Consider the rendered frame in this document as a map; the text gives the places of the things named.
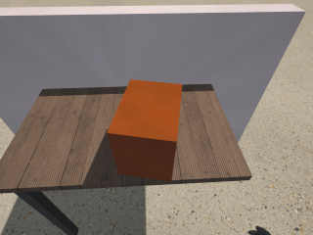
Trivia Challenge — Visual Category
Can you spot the carton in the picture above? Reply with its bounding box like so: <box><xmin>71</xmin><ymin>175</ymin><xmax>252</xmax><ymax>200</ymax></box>
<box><xmin>107</xmin><ymin>79</ymin><xmax>183</xmax><ymax>182</ymax></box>

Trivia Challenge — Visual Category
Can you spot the table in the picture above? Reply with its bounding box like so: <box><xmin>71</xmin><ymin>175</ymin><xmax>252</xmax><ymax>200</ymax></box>
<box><xmin>0</xmin><ymin>83</ymin><xmax>252</xmax><ymax>235</ymax></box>

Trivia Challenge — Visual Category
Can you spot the right robot hand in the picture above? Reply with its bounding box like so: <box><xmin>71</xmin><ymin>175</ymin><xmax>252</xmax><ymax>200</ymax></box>
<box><xmin>247</xmin><ymin>225</ymin><xmax>271</xmax><ymax>235</ymax></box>

